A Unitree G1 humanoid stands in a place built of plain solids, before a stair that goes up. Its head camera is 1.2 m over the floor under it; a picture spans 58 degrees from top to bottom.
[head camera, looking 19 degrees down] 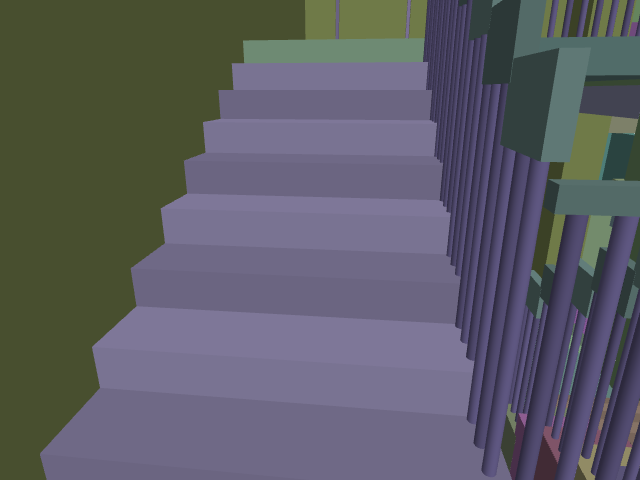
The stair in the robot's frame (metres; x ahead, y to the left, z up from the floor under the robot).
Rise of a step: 0.17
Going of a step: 0.31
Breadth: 1.38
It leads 6 degrees to the right of straight ahead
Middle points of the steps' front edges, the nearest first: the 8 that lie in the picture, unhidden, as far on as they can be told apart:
1.24 0.12 0.35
1.55 0.09 0.52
1.86 0.05 0.69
2.16 0.02 0.86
2.47 -0.02 1.03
2.77 -0.05 1.21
3.08 -0.09 1.38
3.39 -0.12 1.55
